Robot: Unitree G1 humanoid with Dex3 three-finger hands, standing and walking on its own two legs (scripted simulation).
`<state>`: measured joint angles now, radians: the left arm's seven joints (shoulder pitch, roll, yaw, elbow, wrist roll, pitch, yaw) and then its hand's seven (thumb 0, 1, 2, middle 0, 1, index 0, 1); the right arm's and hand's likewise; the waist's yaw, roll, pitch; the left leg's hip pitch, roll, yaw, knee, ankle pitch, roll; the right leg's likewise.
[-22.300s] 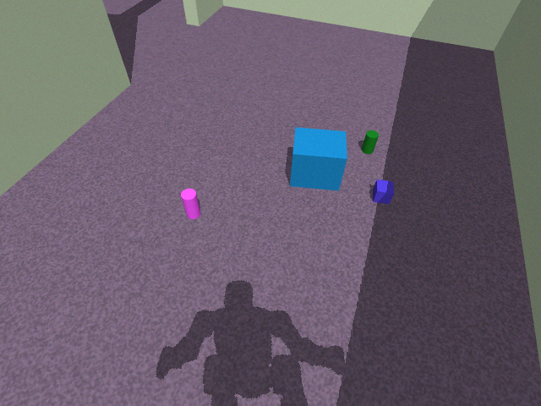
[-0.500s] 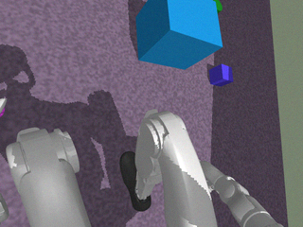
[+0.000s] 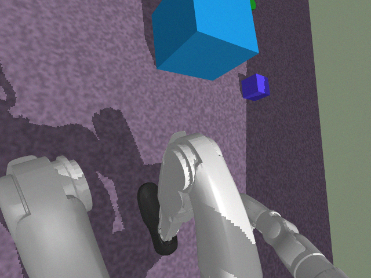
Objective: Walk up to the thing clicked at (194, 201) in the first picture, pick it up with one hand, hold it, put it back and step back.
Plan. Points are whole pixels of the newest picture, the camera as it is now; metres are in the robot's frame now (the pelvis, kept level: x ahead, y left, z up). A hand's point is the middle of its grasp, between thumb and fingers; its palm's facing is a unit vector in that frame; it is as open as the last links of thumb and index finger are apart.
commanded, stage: lower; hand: left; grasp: from the side
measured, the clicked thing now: out of the picture +0.40 +0.29 -0.19
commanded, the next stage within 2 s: loosen in 0.22 s
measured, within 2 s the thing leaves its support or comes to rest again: rests again in 0.20 s
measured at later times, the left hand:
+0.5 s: hand out of the picture +0.40 +0.29 -0.18, palm faces +0.37 -0.93 +0.02, open 9.3 cm
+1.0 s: hand out of the picture +0.40 +0.29 -0.18, palm faces +0.37 -0.93 +0.02, open 15.2 cm
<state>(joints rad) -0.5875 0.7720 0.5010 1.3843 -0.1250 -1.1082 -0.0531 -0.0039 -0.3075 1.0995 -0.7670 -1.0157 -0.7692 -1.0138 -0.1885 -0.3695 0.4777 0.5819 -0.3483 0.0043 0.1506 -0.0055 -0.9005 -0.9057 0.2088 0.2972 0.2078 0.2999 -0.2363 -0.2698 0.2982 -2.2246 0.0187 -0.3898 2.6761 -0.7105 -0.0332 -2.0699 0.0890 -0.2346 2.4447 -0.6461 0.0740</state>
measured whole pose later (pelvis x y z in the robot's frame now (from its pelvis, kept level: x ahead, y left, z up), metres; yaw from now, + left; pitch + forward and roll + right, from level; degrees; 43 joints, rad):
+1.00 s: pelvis -0.01 +0.01 +0.00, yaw -1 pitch +9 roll -18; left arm -0.58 0.81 0.50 1.41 -0.11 -1.15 -0.02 -0.01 -0.41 0.24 -0.36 -0.26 -0.35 -0.27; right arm -0.21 -0.37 0.52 0.55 -0.37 0.01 0.15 -0.01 -0.91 -0.90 0.21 0.30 0.21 0.30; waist -0.23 -0.30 0.32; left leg -2.20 0.03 -0.42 2.69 -0.71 -0.01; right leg -2.04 0.11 -0.26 2.42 -0.62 0.07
